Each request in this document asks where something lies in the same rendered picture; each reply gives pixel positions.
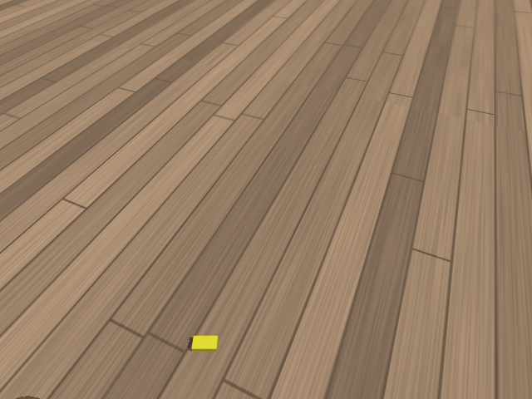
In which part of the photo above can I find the small box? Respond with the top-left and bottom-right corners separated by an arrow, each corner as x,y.
191,336 -> 219,352

